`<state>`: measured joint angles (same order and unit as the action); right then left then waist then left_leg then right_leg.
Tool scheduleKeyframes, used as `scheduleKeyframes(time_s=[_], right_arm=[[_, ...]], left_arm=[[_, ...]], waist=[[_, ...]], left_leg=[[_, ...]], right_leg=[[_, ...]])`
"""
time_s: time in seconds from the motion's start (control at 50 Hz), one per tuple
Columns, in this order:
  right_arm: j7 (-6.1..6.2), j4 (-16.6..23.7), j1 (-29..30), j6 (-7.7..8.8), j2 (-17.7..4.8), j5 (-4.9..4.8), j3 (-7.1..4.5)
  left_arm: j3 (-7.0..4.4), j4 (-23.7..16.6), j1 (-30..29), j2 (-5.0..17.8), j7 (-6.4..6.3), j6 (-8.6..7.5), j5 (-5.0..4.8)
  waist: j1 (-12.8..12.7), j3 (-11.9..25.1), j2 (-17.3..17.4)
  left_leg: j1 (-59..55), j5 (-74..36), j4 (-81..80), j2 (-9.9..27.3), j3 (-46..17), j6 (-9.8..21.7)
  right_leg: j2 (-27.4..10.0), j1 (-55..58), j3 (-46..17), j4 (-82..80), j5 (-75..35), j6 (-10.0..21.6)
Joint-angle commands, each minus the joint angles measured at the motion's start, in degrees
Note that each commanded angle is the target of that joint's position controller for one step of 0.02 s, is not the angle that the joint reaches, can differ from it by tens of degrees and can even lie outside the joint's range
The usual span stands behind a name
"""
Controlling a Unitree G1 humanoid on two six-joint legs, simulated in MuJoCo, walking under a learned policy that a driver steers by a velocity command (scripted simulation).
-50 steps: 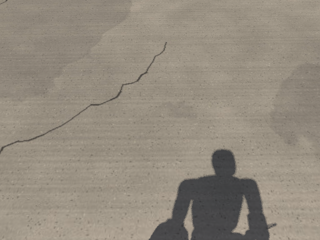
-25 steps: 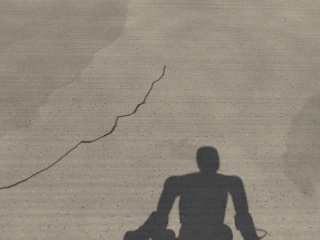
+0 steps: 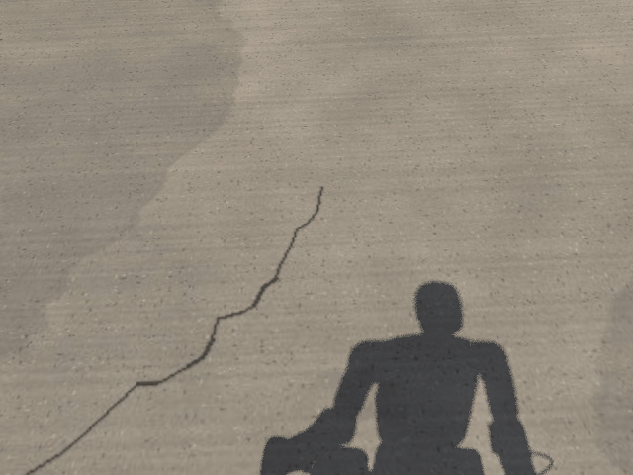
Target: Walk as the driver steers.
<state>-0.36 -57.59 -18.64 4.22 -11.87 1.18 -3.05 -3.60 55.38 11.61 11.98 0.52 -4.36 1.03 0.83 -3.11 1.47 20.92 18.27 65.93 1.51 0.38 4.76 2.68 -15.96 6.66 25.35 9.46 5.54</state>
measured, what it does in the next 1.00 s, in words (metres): walks ahead: left foot, then right foot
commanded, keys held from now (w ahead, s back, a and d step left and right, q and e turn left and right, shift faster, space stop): w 1.00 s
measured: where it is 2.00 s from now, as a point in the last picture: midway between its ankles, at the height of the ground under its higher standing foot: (333, 238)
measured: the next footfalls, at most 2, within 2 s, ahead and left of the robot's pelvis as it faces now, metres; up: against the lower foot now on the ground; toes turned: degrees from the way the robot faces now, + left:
left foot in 0.42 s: +0.40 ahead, +0.11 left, +0.00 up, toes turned +4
right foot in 0.98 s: +0.70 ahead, -0.07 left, +0.00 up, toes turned -5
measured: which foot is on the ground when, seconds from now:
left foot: up 0.00-0.40, down 0.42-0.98, up 1.00-1.00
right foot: down 0.00-0.44, up 0.46-0.96, down 0.98-1.00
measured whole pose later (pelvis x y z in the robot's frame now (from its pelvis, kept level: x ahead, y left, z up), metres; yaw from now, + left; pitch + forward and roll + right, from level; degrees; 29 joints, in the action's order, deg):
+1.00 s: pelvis +0.55 +0.01 -0.02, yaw +0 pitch +1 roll +1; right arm 0.7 -61.7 -26.5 4.7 -10.8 1.0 -2.2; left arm -2.2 49.7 0.8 10.7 0.8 -4.4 2.1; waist 2.9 -3.4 0.1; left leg -4.1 26.4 25.7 -1.5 4.6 2.5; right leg 0.0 -25.6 5.7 30.1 5.7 6.1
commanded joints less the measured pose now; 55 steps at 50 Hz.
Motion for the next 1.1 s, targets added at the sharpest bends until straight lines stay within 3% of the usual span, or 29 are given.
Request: scheduleKeyframes(time_s=[0.02, 0.08, 0.18, 0.3, 0.36, 0.38, 0.4, 0.42, 0.44, 0.46, 0.48, 0.5, 0.52, 0.54, 0.56, 0.6, 0.66, 0.78, 0.88, 0.94, 0.96, 0.98, 1.0, 1.02, 1.04, 1.06, 1.08, 1.1], right_arm=[[-0.87, 1.5, -4.7, -1.1, -1.7, 1.13, -0.51], [-1.29, 3.7, 1.1, -2.05, -2.2, 1.09, -0.6], [-1.48, 7.6, 12.9, -2.01, -2.3, 0.34, -0.12], [-1.33, 10.8, 21.5, -1.34, -2.3, 0.12, 0.55], [-1.03, 11.0, 19.5, -0.61, -3.3, 0.09, 0.11], [-0.65, 9.8, 15.5, -0.33, -4.1, 0.13, -0.33], [-0.2, 7.3, 7.8, 0.1, -5.0, 0.31, -0.98], [0.37, 4.1, -2.3, 0.7, -7.1, 1.23, -1.95], [0.93, 2.9, -10.7, 0.94, -13.0, 2.67, -3.49], [0.18, 2.8, -9.4, 0.03, -14.4, 1.21, -4.0], [-0.15, 3.9, -2.4, -0.37, -12.1, -0.29, -3.42], [-0.32, 4.7, 2.1, -0.12, -8.0, -0.51, -2.28], [-0.33, 4.5, 4.2, 0.22, -5.3, -0.28, -1.47], [-0.06, 3.6, 4.2, 0.63, -3.6, -0.43, -0.87], [0.15, 2.9, 3.6, 0.99, -2.9, -0.39, -0.52], [0.31, 1.6, 0.4, 1.84, -4.2, -0.53, -0.66], [0.33, 0.7, -2.6, 2.1, -5.9, -0.66, -0.84], [0.4, -0.7, -8.4, 1.96, -5.6, -0.64, -0.31], [1.12, -2.3, -11.6, 1.58, -6.2, 0.08, -0.36], [1.55, -2.3, -9.2, 1.36, -7.5, 0.39, -0.74], [1.49, -2.3, -8.2, 1.13, -7.9, 0.33, -0.86], [1.36, -1.8, -7.4, 1.0, -7.4, -0.04, -0.62], [0.93, 0.4, -8.9, 1.07, -4.0, -1.5, 0.38], [0.51, 0.2, -14.2, 1.0, -1.7, -2.42, 0.39], [0.73, 0.7, -8.2, 0.57, -6.2, -0.97, -0.81], [0.36, 2.1, -4.0, 0.92, -5.7, -0.7, -0.79], [0.18, 2.2, -2.6, 0.94, -4.6, -0.63, -0.67], [-0.06, 2.0, -2.3, 0.24, -4.0, 0.31, -0.74]], left_arm=[[-0.11, 0.3, 5.4, 3.0, -0.39, -1.54, -0.36], [-0.43, 1.5, 8.8, 5.3, -0.47, -2.1, -0.52], [0.15, 2.5, 13.9, 4.9, -0.49, -1.9, -0.57], [0.33, 4.6, 19.1, 5.4, -1.19, -1.65, 0.09], [0.03, 4.8, 17.4, 6.5, -1.71, -1.42, 0.48], [-0.14, 4.8, 16.4, 7.1, -1.79, -1.34, 0.59], [-0.22, 4.7, 15.4, 7.4, -1.71, -1.09, 0.5], [0.06, 4.2, 14.7, 6.8, -1.58, -1.02, 0.04], [1.12, 1.9, 17.1, 2.8, -1.0, -1.08, -1.91], [0.41, 2.3, 20.2, 3.4, -0.7, -1.09, -2.17], [-0.36, 1.5, 15.2, 6.1, -0.87, -0.71, -0.91], [-0.14, 0.3, 11.0, 5.1, -0.56, -1.0, -0.52], [-0.05, 0.2, 9.7, 3.8, -0.37, -0.92, -0.43], [-0.11, 0.1, 9.8, 3.3, -0.12, -0.25, 0.55], [0.09, 0.7, 11.2, 2.2, 0.26, 0.57, 1.04], [0.05, 0.4, 10.5, 1.8, 0.8, 1.52, 1.24], [0.02, -2.2, 3.3, 2.5, 1.14, 2.26, 1.15], [0.9, -6.6, -9.4, 1.8, 1.33, 1.99, 0.31], [1.01, -9.2, -15.0, 2.7, 1.15, 1.33, 0.25], [0.29, -8.2, -9.6, 4.0, 0.61, 0.53, 0.26], [-0.33, -5.8, -2.5, 4.9, 0.18, 0.12, 0.42], [-1.25, -2.5, 7.7, 6.7, -0.38, -0.49, 1.2], [-2.7, -1.0, 16.9, 12.4, -1.04, -0.84, 2.74], [-3.48, -0.7, 17.1, 15.3, -0.45, -0.24, 2.05], [-2.84, -1.5, 10.6, 12.2, -0.13, 0.31, 0.14], [-1.75, -2.5, 5.1, 8.4, 0.05, 0.18, -0.28], [-0.95, -2.6, 2.7, 5.7, 0.2, -0.17, -0.06], [-0.31, -1.9, 2.2, 3.8, 0.07, -0.49, -0.33]], waist=[[1.1, 1.2, -4.7], [1.0, -0.4, -4.2], [-1.8, -2.3, -4.4], [-4.2, -3.3, -5.3], [-2.0, -2.4, -5.7], [-0.1, -0.2, -6.2], [3.2, 3.7, -5.5], [7.0, 9.3, -3.7], [7.8, 17.4, 5.5], [5.4, 21.5, 11.8], [3.0, 13.3, 4.0], [2.1, 6.4, 0.8], [0.2, 2.6, -0.4], [-1.4, 1.2, 0.9], [-2.4, 1.2, 1.5], [-3.0, 1.3, 1.5], [-2.2, -0.9, 1.2], [1.1, -2.4, 1.9], [2.3, -3.3, 2.6], [-1.1, -0.7, 3.4], [-4.2, 2.9, 2.9], [-8.1, 8.5, 1.0], [-9.8, 16.6, -6.8], [-6.9, 21.3, -15.8], [-5.1, 14.0, -6.2], [-3.5, 6.5, -4.2], [-1.9, 3.3, -2.9], [-0.4, 1.2, -3.1]], left_leg=[[7.4, -3.6, -0.8, 4.0, -1.6, -0.9], [12.8, -8.3, -5.3, 5.3, -0.2, -2.5], [17.4, -16.5, -19.1, 5.1, 2.1, -4.1], [16.8, -17.0, -30.6, 2.3, 4.2, -2.0], [11.3, -11.0, -34.2, 0.1, 4.9, 0.7], [5.8, -8.7, -35.2, -1.8, 5.7, 1.8], [-2.9, -9.5, -38.3, -3.7, 6.5, 3.1], [-17.4, -11.7, -39.7, -1.0, 3.5, 5.0], [-34.5, -5.6, -41.4, 14.7, -17.2, 9.9], [-39.4, -6.3, -49.5, 23.2, -39.4, 15.1], [-32.1, -2.7, -50.2, 20.5, -32.1, 13.3], [-23.6, -3.7, -52.3, 18.4, -24.7, 11.8], [-17.4, -6.3, -54.7, 15.4, -19.2, 9.3], [-13.4, -9.5, -55.9, 13.1, -15.2, 7.6], [-11.4, -11.6, -56.8, 11.6, -12.3, 6.8], [-11.1, -17.2, -57.6, 10.7, -9.6, 7.2], [-12.5, -17.9, -60.0, 9.9, -7.0, 7.5], [-18.1, -26.2, -59.9, 8.3, -3.0, 6.2], [-26.8, -33.7, -56.4, 11.0, -2.4, 6.5], [-28.4, -50.7, -48.1, 11.5, -0.8, 4.9], [-27.7, -55.6, -39.9, 10.4, 0.2, 4.1], [-21.3, -49.9, -28.1, 8.0, 2.1, 3.0], [-5.7, -27.6, -8.9, 3.4, 5.0, 1.0], [9.8, 13.4, 7.3, -6.5, 2.2, 0.0], [14.4, 8.6, 9.9, -2.2, -4.1, 1.0], [15.0, 3.0, 7.4, 0.1, -3.6, 1.1], [13.0, -0.4, 4.0, 2.0, -3.2, 1.0], [10.3, -2.2, 1.4, 3.2, -3.0, 0.6]], right_leg=[[-14.9, 5.3, -16.3, -17.0, -5.6, 5.8], [-14.0, 6.6, -13.1, -18.9, -9.0, 6.3], [-12.4, 11.3, -9.8, -19.5, -15.7, 5.3], [-14.5, 21.0, -8.3, -16.5, -24.5, 5.7], [-15.9, 24.1, -7.3, -11.0, -37.1, 4.9], [-15.7, 24.0, -6.7, -6.2, -45.0, 4.2], [-14.4, 23.1, -5.5, 2.6, -48.6, 3.3], [-12.1, 15.3, -3.9, 14.8, -40.5, 2.2], [-6.1, -2.1, -0.5, 35.2, -15.9, -0.1], [2.4, -14.6, -5.1, 49.9, 20.2, -0.6], [-2.2, -19.1, -9.9, 52.3, 16.0, 0.2], [-4.3, -19.7, -9.7, 49.8, 11.6, 0.2], [-6.3, -17.8, -9.4, 45.6, 8.7, 0.1], [-7.6, -15.3, -9.4, 42.3, 7.4, -0.4], [-8.0, -12.9, -9.0, 40.7, 6.7, -1.0], [-8.1, -13.2, -7.7, 38.9, 5.2, -2.0], [-9.6, -19.4, -6.3, 33.4, -0.3, -3.7], [-8.3, -21.3, -3.3, 16.6, -9.2, -4.7], [-6.3, -21.1, -2.4, 9.1, -6.6, -2.3], [-3.0, -11.4, -1.0, 5.5, -0.1, 0.6], [-1.0, -3.2, -0.1, 2.9, -0.2, 1.8], [-2.3, 10.6, -1.8, 0.8, -2.7, 3.5], [-17.2, 27.5, -19.7, -0.3, 2.3, 7.8], [-28.1, 35.6, -44.3, -8.1, 2.0, 14.2], [-24.4, 28.7, -39.5, -9.5, 7.7, 11.6], [-22.4, 19.6, -31.3, -11.5, 6.5, 9.7], [-19.6, 13.8, -25.8, -13.8, 2.8, 7.7], [-16.2, 9.4, -20.8, -15.1, -1.2, 5.2]])
Over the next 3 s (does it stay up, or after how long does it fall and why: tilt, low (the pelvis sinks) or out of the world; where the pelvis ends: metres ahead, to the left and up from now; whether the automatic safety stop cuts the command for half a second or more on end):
stays up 1.62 0.04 0.01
